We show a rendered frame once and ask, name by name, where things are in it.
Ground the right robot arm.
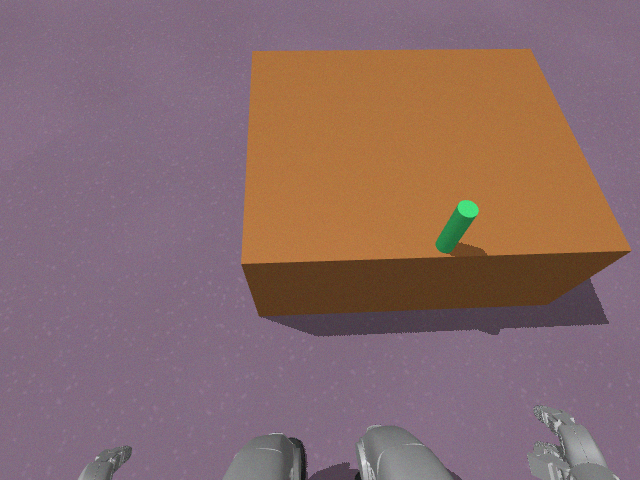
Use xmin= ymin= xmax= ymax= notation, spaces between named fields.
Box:
xmin=569 ymin=463 xmax=620 ymax=480

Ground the right robot hand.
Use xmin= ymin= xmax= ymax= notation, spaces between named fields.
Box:
xmin=527 ymin=405 xmax=608 ymax=480

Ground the left robot foot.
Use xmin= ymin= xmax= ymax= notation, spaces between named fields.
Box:
xmin=288 ymin=437 xmax=306 ymax=480

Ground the left robot hand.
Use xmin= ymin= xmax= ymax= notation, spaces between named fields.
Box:
xmin=78 ymin=446 xmax=132 ymax=480

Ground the can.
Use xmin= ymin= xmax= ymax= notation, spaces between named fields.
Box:
xmin=436 ymin=200 xmax=479 ymax=253

